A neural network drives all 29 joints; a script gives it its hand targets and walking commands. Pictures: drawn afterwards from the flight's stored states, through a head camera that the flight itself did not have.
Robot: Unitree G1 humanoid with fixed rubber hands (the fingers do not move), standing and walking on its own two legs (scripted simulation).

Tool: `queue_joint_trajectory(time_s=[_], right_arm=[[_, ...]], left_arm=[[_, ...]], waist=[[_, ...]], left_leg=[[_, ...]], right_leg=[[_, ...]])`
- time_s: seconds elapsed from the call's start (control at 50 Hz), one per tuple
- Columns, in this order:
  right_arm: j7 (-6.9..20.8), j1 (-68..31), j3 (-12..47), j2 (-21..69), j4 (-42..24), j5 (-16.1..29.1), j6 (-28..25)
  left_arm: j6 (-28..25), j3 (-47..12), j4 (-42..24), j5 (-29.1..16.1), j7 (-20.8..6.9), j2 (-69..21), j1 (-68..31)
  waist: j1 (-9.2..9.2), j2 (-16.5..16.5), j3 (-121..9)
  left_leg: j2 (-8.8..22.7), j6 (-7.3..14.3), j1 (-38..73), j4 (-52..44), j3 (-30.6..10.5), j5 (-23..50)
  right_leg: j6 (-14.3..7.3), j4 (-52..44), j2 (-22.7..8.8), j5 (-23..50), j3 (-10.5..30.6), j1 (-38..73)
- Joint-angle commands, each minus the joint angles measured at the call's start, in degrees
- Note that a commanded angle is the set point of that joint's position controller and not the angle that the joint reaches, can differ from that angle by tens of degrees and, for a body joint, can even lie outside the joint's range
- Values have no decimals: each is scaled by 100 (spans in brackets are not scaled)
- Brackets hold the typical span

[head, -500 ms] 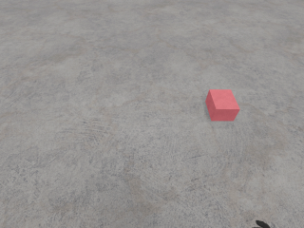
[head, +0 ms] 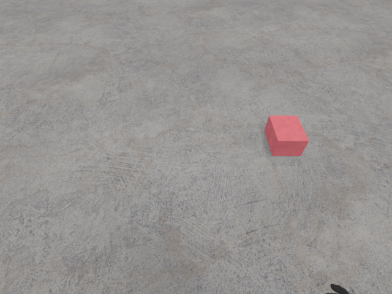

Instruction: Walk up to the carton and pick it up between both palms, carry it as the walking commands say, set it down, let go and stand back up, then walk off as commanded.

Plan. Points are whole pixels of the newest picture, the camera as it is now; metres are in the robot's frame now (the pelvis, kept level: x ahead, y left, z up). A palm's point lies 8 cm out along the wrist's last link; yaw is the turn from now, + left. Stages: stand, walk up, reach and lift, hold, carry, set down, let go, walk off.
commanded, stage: stand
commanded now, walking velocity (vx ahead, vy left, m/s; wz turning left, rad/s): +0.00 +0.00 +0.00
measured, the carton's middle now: (284, 135) +1.23 -0.69 -0.70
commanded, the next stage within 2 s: walk off in 0.12 s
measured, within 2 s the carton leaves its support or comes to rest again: neither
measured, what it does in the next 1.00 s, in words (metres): steps to the left: left foot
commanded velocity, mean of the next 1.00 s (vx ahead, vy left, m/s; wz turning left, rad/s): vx -0.29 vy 0.22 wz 0.00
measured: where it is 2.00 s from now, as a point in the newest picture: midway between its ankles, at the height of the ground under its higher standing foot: outside the picture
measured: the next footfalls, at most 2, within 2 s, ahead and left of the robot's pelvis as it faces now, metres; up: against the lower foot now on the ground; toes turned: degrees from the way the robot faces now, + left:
left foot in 0.74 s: -0.01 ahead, +0.27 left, +0.00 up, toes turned +3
right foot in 1.04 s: -0.12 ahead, +0.09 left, +0.00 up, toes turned -8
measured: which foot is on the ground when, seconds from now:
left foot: down 0.00-0.42, up 0.44-0.72, down 0.74-1.00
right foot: down 0.00-0.74, up 0.76-1.00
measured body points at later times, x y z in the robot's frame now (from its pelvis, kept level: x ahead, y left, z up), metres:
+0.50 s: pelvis -0.02 +0.02 -0.01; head +0.02 +0.01 +0.44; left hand +0.05 +0.33 -0.13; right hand +0.06 -0.30 -0.14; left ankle -0.01 +0.11 -0.70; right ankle -0.08 -0.11 -0.75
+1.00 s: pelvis -0.13 +0.17 -0.01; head -0.07 +0.16 +0.43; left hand -0.08 +0.46 -0.15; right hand +0.01 -0.10 -0.15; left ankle -0.05 +0.27 -0.75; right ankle -0.17 +0.09 -0.72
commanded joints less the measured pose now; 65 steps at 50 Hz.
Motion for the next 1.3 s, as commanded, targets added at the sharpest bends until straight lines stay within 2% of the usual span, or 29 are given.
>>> queue_joint_trajectory(time_s=[0.0,0.28,0.32,0.36,0.4,0.42,0.44,0.46,0.5,0.56,0.66,0.7,0.72,0.74,0.76,0.78,0.82,0.86,0.96,0.98,1.0,1.02,1.04,1.06,1.08,1.1,1.14,1.2,1.28], right_arm=[[-25,-225,-166,-1036,-224,2,-49],[-29,-226,-171,-1037,-228,0,-43],[-53,228,-72,-492,64,94,237],[-29,236,-184,-871,-5,44,411],[73,166,-209,-879,-181,13,525],[125,19,-221,-753,-295,-16,597],[134,-75,-242,-681,-408,-67,685],[130,42,-293,-707,-399,-42,749],[131,300,-357,-742,-491,-55,783],[237,191,-334,-529,-734,-93,780],[308,447,-290,-254,-958,-25,803],[297,1112,-357,-392,-790,-83,755],[308,1166,-389,-696,-797,-164,677],[365,705,-522,-1568,-1057,-152,651],[342,919,-565,-1513,-1036,-87,663],[258,626,-497,-1247,-1069,-73,709],[102,-258,-351,-596,-1304,-110,790],[67,-335,-244,-205,-1403,-174,809],[105,202,-243,-201,-1165,-167,825],[126,152,-257,-220,-1163,-146,844],[140,220,-265,-212,-1138,-97,858],[170,487,-243,-14,-1178,-60,826],[169,231,-266,1,-1446,-168,816],[208,4,-362,-232,-1499,-246,922],[266,140,-430,-227,-1446,-219,938],[294,339,-499,-295,-1374,-179,897],[361,604,-546,-232,-1276,-232,839],[354,389,-532,-6,-1484,-160,840],[354,427,-420,295,-1683,-59,864]], left_arm=[[-44,171,-204,0,24,959,-43],[-36,176,-219,3,25,963,-54],[93,29,-278,30,-31,433,-10],[204,204,-352,13,-16,909,166],[303,347,-385,-21,60,1133,396],[333,401,-402,22,128,1216,490],[348,456,-428,69,180,1322,460],[379,497,-494,87,229,1342,200],[441,492,-634,68,249,1161,-305],[450,561,-545,56,252,1041,-59],[396,706,-484,41,232,1137,151],[388,678,-551,0,219,1098,-73],[381,594,-541,33,192,706,285],[480,543,-689,0,256,109,407],[619,566,-644,-145,301,274,322],[644,609,-674,-258,282,351,211],[636,683,-378,-118,333,488,581],[636,623,-254,-81,376,335,676],[648,501,-202,-174,370,-78,900],[635,487,-114,-177,363,-118,1126],[599,501,-23,-127,346,-87,1370],[563,588,-112,23,343,353,1400],[597,807,-297,121,361,1194,903],[613,786,-315,142,352,1009,954],[630,742,-421,113,357,790,304],[665,725,-565,108,334,622,-227],[634,738,-610,37,336,372,-301],[564,808,-503,10,317,418,212],[524,937,-499,90,333,685,438]], waist=[[-2,83,-260],[-1,82,-264],[85,299,-86],[222,133,-204],[411,-398,-357],[627,-1038,-284],[632,-682,-162],[427,-362,-54],[101,-325,131],[334,-936,-41],[406,-1776,-439],[-70,-1260,-658],[-86,204,-805],[-15,2084,-1034],[-242,1764,-1407],[-130,1494,-1264],[312,1310,-541],[195,1392,-461],[8,1546,-684],[145,1309,-674],[297,706,-527],[349,-934,-215],[482,-2027,312],[570,-864,332],[177,-599,433],[-72,-588,365],[-21,-847,148],[282,-889,117],[440,-1601,-73]], left_leg=[[1038,-60,785,-173,-1130,996],[1040,-61,792,-166,-1126,1023],[933,-129,578,145,-894,2138],[823,-119,204,678,-657,2466],[554,-207,-593,1535,-335,1178],[78,-349,-1347,2852,-221,-1783],[-124,-463,-1618,4057,-940,-2713],[-144,-530,-1731,4732,-1359,-2742],[-36,-745,-1833,4974,-1563,-2337],[74,-1001,-2023,3891,-1289,-2082],[275,-878,-836,1725,-355,-1726],[300,-722,339,201,-134,-362],[1017,-500,1196,-234,-749,2526],[2383,573,1009,305,-1732,5980],[2449,1018,505,692,-1308,7048],[2307,981,87,644,-1103,5751],[1554,522,-395,548,-642,3767],[1337,602,-210,567,-626,3725],[1471,730,543,209,-1450,2708],[1382,656,362,184,-1411,2264],[1099,410,-240,497,-1214,1320],[495,-135,-1607,1570,-769,-865],[-139,-603,-2443,3449,-842,-2856],[-51,-678,-1882,4725,-1728,-2639],[-235,-664,-1797,5518,-1847,-2192],[-267,-722,-1836,5873,-1841,-1813],[-331,-932,-2011,6356,-1615,-1397],[-222,-1183,-2347,6243,-1362,-1488],[234,-1212,-1779,3912,-987,-1768]], right_leg=[[-103,-331,-828,833,556,-796],[-103,-339,-831,861,562,-785],[-6,125,-1148,2093,519,-763],[-46,826,-1394,3584,559,-681],[-491,1052,-1967,4926,1061,-443],[-1095,770,-2635,5999,1618,-365],[-1446,720,-2961,6556,1575,-635],[-1429,782,-2897,6348,1266,-828],[-982,853,-2469,5548,846,-996],[-720,1177,-2048,5714,690,-253],[-375,1518,-1851,6347,585,-391],[-102,2185,-1619,4837,336,-1088],[78,3052,-998,1458,-51,-2043],[185,4729,240,-3009,-337,-2959],[127,5997,196,-3215,569,-2380],[86,6218,139,-2771,668,-2458],[119,5906,-137,-1972,196,-2377],[174,4984,-219,-1825,-319,-2277],[-55,2324,-476,-1265,-401,-1732],[-95,1610,-486,-827,-488,-1364],[-101,441,-632,-37,-351,-807],[-278,-496,-1970,255,1182,-220],[-1332,-548,-3723,1989,2480,-1659],[-1535,-311,-3556,2228,2044,-2392],[-1208,-72,-3117,1921,1379,-2715],[-838,72,-2631,1418,843,-2693],[-614,318,-2101,1536,327,-2094],[-705,498,-2054,2138,215,-1379],[-549,335,-2054,1740,425,-964]])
